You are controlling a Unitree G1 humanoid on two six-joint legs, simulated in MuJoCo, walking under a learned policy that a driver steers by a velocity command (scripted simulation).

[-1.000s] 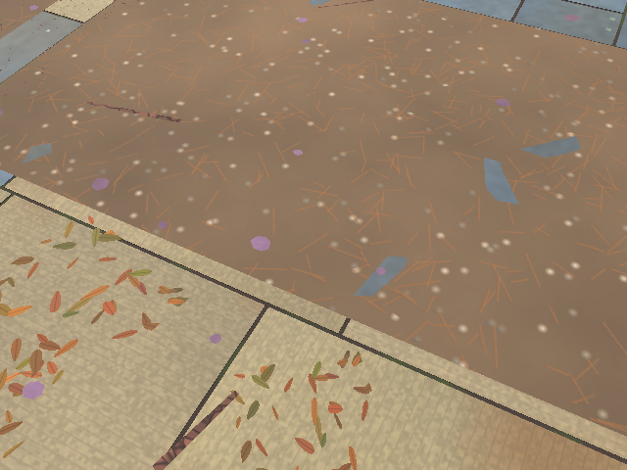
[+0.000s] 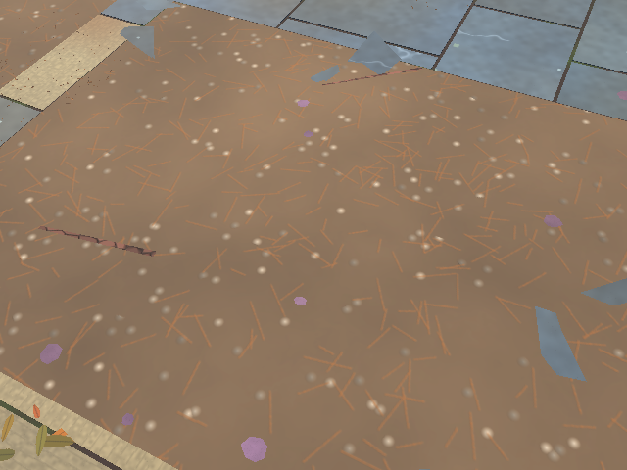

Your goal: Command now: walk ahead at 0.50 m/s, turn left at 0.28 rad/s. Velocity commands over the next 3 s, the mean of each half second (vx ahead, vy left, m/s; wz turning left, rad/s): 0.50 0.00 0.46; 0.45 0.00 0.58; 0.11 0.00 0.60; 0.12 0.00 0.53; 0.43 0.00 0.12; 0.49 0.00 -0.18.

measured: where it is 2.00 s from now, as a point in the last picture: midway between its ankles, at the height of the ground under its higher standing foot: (226, 397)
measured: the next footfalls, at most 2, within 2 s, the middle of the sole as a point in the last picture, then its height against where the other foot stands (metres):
left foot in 0.44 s outside the picture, level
right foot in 0.92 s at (285, 358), level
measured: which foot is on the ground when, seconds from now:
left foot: up 0.00-0.42, down 0.44-0.92, up 0.94-1.00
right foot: down 0.00-0.44, up 0.46-0.90, down 0.92-1.00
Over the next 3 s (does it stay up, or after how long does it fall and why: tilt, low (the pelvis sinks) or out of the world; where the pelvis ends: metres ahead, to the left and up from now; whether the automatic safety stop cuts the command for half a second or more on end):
stays up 0.81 0.69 0.01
